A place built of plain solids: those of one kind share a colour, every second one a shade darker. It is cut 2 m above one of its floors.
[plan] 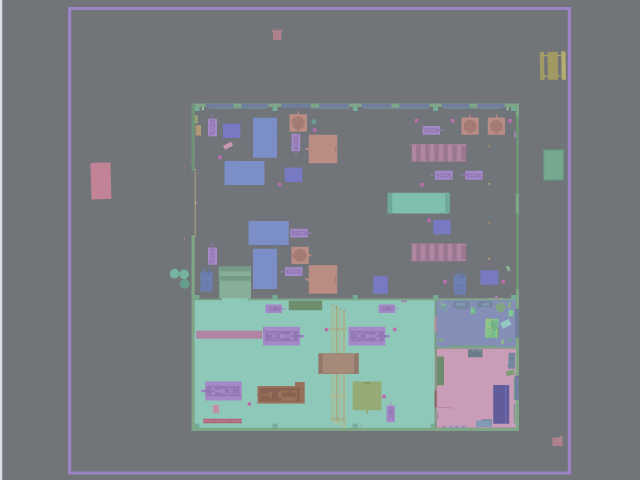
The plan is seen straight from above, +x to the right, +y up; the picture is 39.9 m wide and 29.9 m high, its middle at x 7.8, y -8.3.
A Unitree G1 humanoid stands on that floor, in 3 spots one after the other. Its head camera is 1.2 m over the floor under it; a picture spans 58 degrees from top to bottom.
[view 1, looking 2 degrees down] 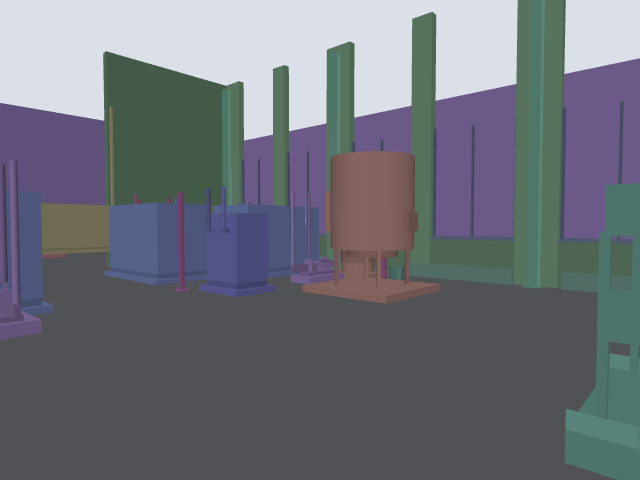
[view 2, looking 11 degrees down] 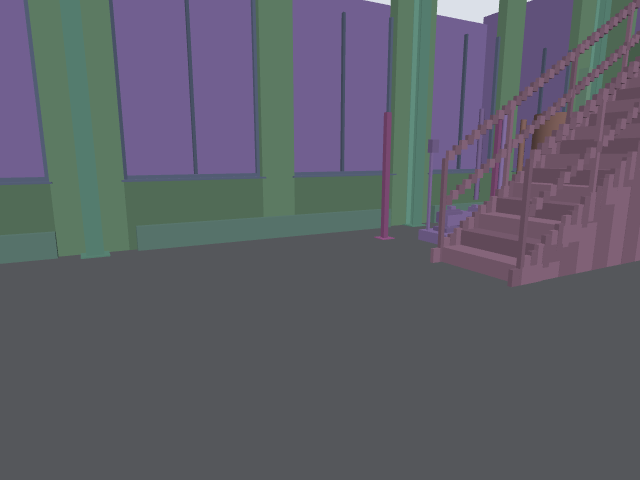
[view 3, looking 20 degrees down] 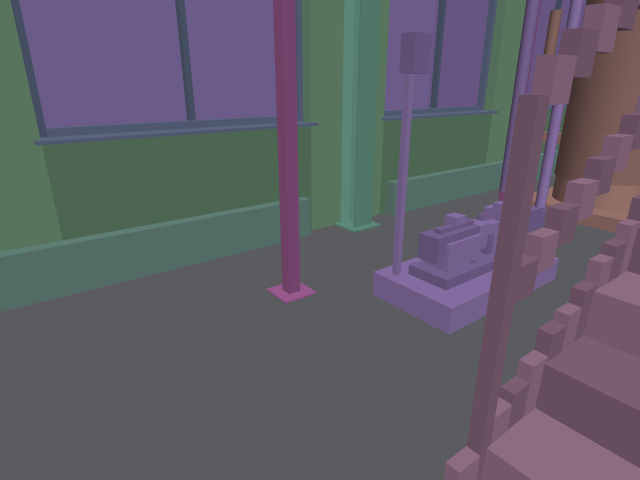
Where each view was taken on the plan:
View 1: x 12.52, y -9.07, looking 132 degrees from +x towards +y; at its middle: wall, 12.21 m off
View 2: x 10.00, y -6.00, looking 62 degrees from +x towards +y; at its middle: ground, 6.29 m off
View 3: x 12.52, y -2.87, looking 53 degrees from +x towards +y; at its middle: ground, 3.51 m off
